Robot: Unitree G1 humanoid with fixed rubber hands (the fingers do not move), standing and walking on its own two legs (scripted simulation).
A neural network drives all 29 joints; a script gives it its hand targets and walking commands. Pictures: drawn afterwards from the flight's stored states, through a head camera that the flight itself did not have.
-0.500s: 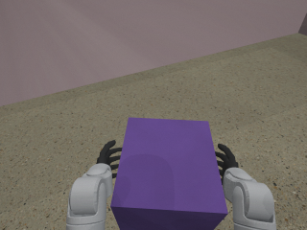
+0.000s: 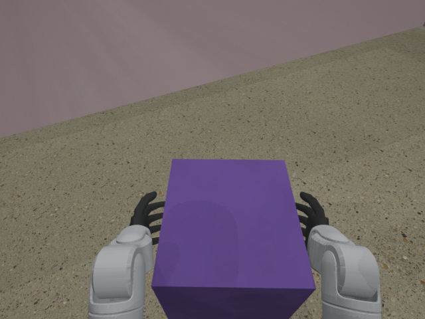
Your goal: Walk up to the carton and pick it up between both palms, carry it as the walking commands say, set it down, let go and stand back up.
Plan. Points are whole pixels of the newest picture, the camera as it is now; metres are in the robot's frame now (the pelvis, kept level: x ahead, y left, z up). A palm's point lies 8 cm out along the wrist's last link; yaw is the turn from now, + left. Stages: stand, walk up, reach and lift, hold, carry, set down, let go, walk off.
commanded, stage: carry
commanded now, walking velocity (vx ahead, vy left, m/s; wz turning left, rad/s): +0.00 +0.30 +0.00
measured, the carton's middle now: (226, 249) +0.27 +0.00 +0.00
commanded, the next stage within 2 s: none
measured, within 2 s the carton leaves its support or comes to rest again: neither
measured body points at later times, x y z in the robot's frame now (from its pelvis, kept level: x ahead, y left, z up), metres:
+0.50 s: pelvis -0.04 +0.20 +0.01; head -0.02 +0.22 +0.45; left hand +0.22 +0.36 +0.06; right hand +0.25 +0.07 +0.07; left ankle +0.01 +0.28 -0.72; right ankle -0.07 +0.05 -0.64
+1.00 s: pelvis -0.07 +0.38 +0.00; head -0.03 +0.37 +0.45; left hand +0.20 +0.55 +0.06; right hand +0.23 +0.26 +0.05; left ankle -0.04 +0.55 -0.72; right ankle -0.07 +0.17 -0.72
